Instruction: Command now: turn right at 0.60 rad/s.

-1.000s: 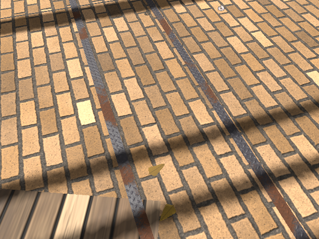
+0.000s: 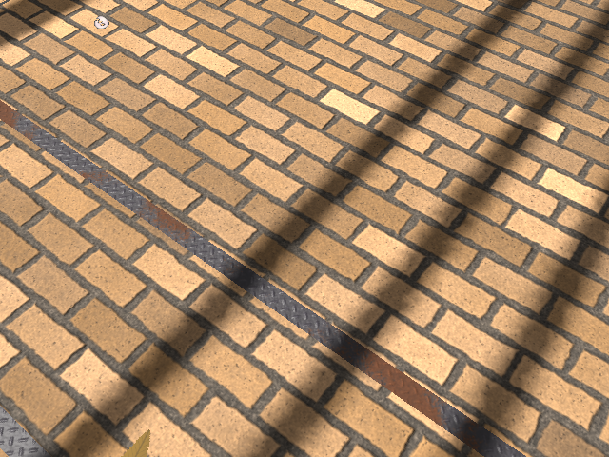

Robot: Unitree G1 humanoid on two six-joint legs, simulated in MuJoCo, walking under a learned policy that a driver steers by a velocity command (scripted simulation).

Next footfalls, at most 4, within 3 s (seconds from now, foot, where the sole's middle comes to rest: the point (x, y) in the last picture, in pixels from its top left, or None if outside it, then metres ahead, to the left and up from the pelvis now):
0.08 right None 0.04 -0.13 -0.78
0.56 left None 0.09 0.08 -0.78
0.84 right None -0.03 -0.16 -0.78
2.06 right None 0.36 -0.27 -0.78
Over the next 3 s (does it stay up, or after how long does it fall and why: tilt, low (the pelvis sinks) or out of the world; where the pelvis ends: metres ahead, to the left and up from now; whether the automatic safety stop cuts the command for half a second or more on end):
stays up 0.74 -0.24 0.00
